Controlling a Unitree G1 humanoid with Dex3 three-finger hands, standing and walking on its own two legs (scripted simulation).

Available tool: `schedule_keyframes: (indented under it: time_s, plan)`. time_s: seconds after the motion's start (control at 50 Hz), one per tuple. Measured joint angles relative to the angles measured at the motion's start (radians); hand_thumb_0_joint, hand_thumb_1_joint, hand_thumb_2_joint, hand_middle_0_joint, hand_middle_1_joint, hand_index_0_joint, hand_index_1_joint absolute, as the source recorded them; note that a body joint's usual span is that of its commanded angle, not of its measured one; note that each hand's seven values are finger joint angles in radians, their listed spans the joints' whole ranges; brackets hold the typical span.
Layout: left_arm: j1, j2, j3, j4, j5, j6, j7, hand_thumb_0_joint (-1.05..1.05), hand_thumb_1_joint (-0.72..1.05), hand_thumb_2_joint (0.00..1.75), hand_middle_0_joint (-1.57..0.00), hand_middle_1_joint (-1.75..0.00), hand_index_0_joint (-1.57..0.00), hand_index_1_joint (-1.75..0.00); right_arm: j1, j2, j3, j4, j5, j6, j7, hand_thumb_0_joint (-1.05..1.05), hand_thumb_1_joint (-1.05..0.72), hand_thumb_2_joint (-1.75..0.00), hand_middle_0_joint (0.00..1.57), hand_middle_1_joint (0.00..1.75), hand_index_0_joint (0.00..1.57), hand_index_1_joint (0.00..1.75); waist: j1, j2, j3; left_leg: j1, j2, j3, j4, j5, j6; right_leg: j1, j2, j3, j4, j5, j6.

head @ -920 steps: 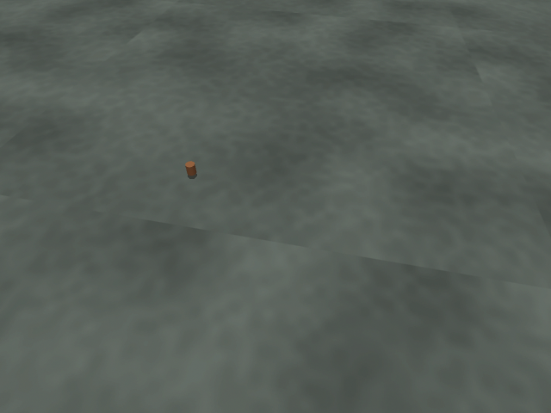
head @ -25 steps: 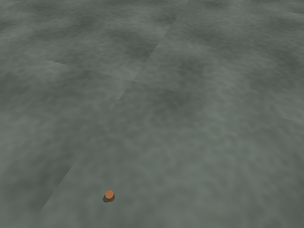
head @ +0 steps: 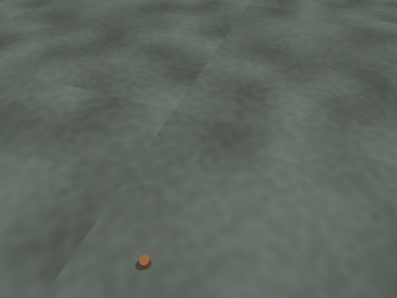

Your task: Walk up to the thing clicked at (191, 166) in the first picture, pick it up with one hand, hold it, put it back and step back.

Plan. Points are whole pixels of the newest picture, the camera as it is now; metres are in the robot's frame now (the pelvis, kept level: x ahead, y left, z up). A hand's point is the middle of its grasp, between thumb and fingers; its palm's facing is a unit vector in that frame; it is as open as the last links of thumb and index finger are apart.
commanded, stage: walk up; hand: left
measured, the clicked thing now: (145, 261) +0.46 +0.26 -0.75
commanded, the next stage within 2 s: stand in 1.20 s
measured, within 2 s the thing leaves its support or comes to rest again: neither
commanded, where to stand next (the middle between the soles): +0.07 +0.02 m, yaw +0 degrees
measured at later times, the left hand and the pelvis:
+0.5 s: hand out of the picture +0.11 +0.26 -0.15, palm faces -0.03 -0.93 -0.36, open 7.4 cm; pelvis +0.02 +0.00 +0.00, yaw -1 degrees
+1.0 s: hand out of the picture +0.10 +0.25 -0.15, palm faces -0.05 -0.93 -0.37, open 7.4 cm; pelvis +0.02 +0.00 +0.00, yaw -2 degrees
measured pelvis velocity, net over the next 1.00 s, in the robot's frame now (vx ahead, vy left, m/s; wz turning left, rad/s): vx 0.02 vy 0.00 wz -0.04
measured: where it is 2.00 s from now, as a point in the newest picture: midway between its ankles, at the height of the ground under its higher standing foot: outside the picture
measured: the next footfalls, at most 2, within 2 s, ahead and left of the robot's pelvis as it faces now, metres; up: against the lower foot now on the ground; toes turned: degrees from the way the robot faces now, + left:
none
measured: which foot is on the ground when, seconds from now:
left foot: down 0.00-1.00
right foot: down 0.00-1.00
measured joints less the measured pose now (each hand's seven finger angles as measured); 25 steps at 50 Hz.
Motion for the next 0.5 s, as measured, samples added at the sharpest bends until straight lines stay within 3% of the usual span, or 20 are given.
schedule_keyframes:
  time_s: [0.5]
  plan:
    - [-0.023,-0.002,-0.001,-0.027,-0.009,-0.002,0.015,0.01,0.9,0.9,-0.21,-0.3,-0.21,-0.3,-0.01,0.008,-0.016,-0.044,0.007,0.008,-0.007,0.01,-0.9,-0.9,0.2,0.3,0.2,0.3,-0.004,0.0,0.012,0.044,-0.005,0.02,0.014,-0.048,0.003,0.023,-0.005,0.019,0.041,-0.055,0.004]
